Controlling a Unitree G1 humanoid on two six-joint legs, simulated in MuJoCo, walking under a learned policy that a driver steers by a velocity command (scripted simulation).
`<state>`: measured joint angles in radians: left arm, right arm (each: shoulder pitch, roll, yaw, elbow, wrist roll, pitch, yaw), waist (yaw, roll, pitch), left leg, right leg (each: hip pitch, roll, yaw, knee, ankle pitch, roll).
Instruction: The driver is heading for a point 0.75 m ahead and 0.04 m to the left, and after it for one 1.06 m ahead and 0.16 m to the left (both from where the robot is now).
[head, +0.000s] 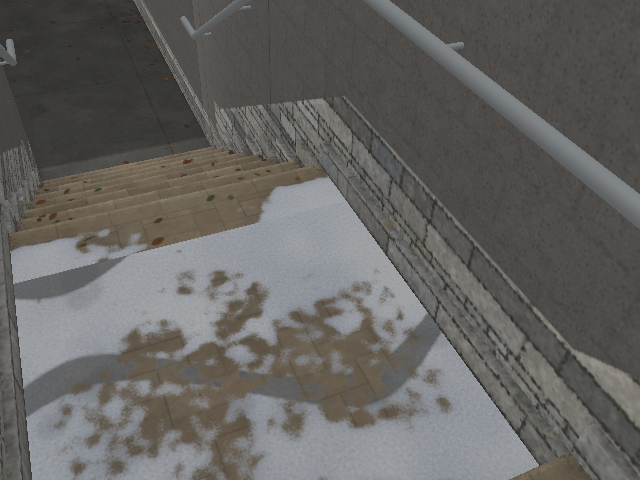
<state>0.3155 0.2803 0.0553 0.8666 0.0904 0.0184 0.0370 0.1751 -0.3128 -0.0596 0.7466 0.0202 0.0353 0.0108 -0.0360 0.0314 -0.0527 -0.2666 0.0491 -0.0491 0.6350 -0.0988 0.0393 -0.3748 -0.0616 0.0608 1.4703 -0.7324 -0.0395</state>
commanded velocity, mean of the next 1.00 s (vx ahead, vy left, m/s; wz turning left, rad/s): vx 0.59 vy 0.00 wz -0.03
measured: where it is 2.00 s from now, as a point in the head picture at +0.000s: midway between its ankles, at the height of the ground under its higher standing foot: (295, 329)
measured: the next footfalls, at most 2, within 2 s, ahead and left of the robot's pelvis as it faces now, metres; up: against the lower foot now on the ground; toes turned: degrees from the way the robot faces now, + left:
right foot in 0.44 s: +0.39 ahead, -0.04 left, -0.16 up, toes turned -3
left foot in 0.94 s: +0.62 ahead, +0.26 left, -0.33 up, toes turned +5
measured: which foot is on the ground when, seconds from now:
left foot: down 0.00-0.42, up 0.44-0.92, down 0.94-1.00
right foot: down 0.00-0.00, up 0.02-0.42, down 0.44-0.92, up 0.94-1.00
